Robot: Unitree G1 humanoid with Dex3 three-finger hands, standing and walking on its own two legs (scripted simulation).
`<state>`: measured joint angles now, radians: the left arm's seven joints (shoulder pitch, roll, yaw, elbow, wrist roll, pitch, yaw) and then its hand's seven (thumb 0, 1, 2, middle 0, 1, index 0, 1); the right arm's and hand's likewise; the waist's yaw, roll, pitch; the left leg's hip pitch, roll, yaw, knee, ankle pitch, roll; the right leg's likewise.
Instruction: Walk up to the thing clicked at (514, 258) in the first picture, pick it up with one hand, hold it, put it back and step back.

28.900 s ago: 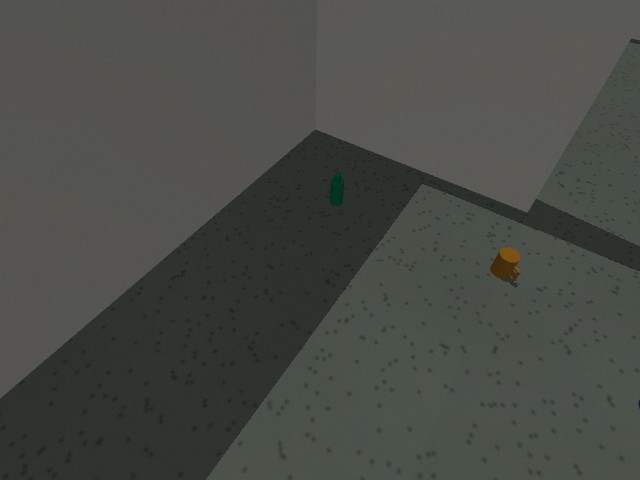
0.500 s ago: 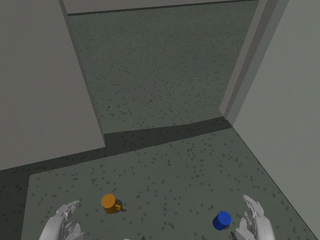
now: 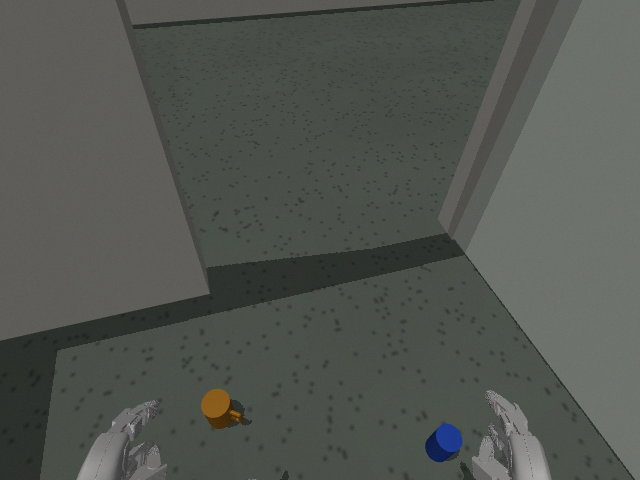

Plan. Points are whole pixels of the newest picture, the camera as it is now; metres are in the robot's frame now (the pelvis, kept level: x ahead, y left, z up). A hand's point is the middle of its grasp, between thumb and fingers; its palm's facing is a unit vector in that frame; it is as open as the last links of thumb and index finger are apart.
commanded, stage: home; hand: left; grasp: from above
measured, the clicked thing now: (224, 411) +0.42 +0.24 -0.66
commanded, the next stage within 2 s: stand in 0.04 s
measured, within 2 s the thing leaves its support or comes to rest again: neither
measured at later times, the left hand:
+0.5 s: hand out of the picture +0.08 +0.24 -0.10, palm faces +0.04 -0.94 -0.34, open 7.4 cm
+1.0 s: hand out of the picture +0.02 +0.24 -0.10, palm faces +0.04 -0.94 -0.33, open 7.4 cm
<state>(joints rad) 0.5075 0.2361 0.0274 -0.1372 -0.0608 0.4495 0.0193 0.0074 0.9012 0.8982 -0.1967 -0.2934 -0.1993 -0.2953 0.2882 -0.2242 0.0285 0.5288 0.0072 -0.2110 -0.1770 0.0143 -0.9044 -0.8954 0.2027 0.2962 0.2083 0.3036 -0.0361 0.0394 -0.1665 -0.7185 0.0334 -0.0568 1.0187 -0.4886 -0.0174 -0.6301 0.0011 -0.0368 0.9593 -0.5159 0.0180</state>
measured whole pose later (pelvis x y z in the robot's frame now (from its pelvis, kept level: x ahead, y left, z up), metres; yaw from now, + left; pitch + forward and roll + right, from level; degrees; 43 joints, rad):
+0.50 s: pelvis -0.01 +0.01 +0.04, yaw +0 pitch +0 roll +0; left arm 0.23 0.29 0.05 0.79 0.04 0.04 0.03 0.01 0.90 0.90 -0.20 -0.30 -0.20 -0.30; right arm 0.19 -0.29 -0.04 0.91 -0.06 -0.02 -0.01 0.01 -0.91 -0.90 0.20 0.30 0.21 0.30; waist 0.03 -0.01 0.03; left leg -0.35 -0.01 -0.01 0.70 -0.34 0.01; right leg -0.30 -0.04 0.00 0.70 -0.39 0.03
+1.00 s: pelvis -0.02 +0.01 +0.06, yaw +1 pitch -4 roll +0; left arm 0.19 0.29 0.04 1.11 0.03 0.00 0.02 0.00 0.90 0.90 -0.20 -0.30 -0.20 -0.30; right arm 0.16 -0.29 -0.04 1.11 -0.03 0.01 -0.02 0.01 -0.91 -0.90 0.20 0.30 0.21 0.30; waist 0.02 0.01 0.06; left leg -0.16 0.00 -0.02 0.41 -0.18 0.00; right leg -0.10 -0.04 -0.02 0.40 -0.23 0.03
